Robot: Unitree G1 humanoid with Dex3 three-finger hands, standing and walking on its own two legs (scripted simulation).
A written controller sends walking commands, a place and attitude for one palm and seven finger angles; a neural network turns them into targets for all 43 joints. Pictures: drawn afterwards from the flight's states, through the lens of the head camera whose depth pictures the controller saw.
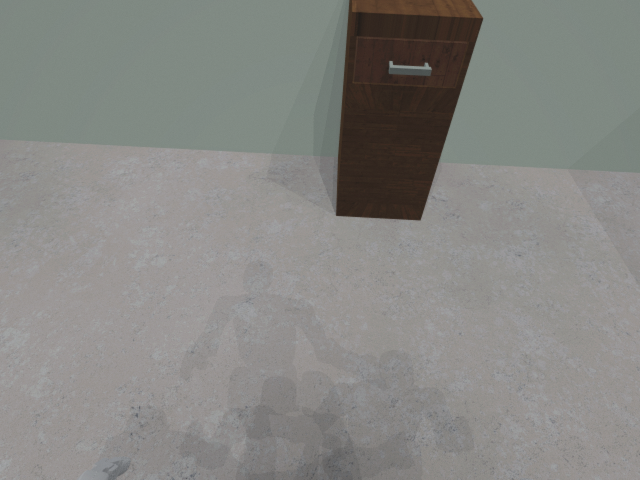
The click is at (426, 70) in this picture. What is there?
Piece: drawer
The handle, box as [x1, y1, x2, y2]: [389, 61, 431, 75]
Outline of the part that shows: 389,61 389,73 419,75 430,74 431,69 427,63 425,63 423,67 393,65 392,61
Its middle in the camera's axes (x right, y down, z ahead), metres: +0.28 -0.54 +1.22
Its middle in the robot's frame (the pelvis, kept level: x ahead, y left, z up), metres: +1.29 -0.21 -0.06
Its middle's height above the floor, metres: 0.71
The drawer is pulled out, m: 0.00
